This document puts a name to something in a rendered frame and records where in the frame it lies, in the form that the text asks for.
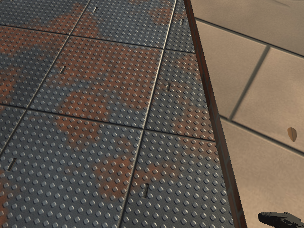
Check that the robot right hand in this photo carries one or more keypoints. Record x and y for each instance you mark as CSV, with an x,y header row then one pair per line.
x,y
280,220

